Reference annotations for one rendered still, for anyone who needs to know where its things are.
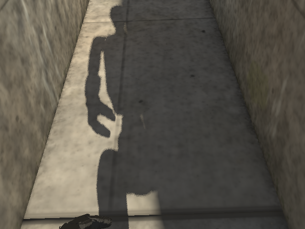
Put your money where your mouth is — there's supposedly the robot left hand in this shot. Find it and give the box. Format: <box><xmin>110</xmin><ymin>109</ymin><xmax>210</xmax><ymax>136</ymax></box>
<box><xmin>59</xmin><ymin>214</ymin><xmax>112</xmax><ymax>229</ymax></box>

